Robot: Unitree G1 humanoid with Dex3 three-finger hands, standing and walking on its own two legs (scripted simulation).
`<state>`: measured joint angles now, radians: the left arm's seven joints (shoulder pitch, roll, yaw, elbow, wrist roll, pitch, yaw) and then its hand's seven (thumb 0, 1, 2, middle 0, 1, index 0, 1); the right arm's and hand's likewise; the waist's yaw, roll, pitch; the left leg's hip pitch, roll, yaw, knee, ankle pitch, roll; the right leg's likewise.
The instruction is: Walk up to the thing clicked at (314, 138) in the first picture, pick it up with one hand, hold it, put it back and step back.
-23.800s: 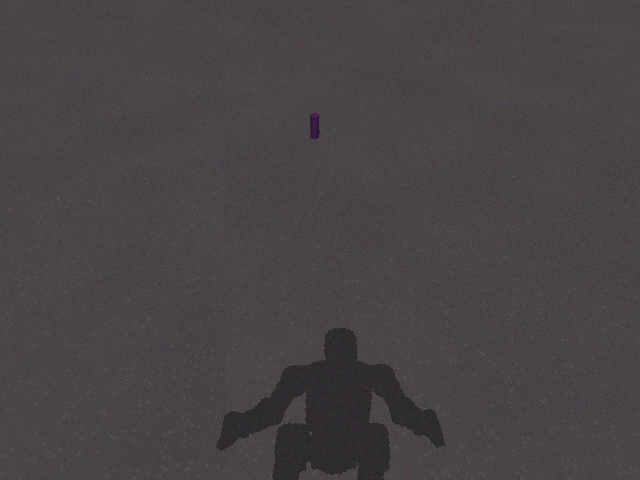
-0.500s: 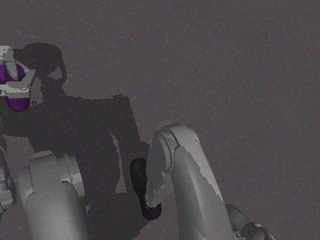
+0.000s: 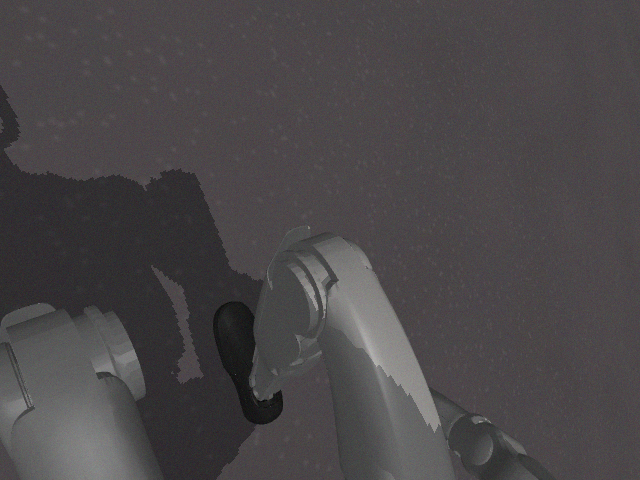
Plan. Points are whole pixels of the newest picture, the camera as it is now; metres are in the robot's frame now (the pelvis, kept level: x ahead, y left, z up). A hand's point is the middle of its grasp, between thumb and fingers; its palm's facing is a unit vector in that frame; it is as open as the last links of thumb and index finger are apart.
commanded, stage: lower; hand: left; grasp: from the side
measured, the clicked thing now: out of the picture +0.48 +0.22 -0.24
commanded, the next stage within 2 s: loosen in 0.32 s
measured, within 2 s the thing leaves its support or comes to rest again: rests again in 1.56 s
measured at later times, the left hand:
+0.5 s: hand out of the picture +0.49 +0.20 -0.19, palm faces +0.02 -1.00 -0.04, open 4.3 cm
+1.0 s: hand out of the picture +0.49 +0.20 -0.19, palm faces +0.03 -1.00 -0.03, open 12.5 cm
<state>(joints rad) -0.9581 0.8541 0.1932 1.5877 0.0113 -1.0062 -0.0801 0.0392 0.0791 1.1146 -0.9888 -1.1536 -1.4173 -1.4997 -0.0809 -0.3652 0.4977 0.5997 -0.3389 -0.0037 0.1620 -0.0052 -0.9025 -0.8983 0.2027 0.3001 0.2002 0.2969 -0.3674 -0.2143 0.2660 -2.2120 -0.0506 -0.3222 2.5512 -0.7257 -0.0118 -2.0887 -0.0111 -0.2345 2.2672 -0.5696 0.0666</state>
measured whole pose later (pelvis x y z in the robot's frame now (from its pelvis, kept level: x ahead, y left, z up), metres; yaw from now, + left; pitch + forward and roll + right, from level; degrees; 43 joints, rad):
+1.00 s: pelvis +0.00 +0.01 +0.01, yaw -2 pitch +19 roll -22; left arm -0.98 0.93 0.18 1.66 0.03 -1.09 -0.01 0.00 -0.31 0.41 -0.62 -0.53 -0.61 -0.54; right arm -0.15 -0.35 0.58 0.58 -0.39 0.00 0.15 -0.01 -0.91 -0.90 0.20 0.30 0.20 0.30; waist -0.39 -0.25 0.29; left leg -2.19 -0.05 -0.38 2.55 -0.73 -0.01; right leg -2.04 0.01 -0.28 2.22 -0.56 0.08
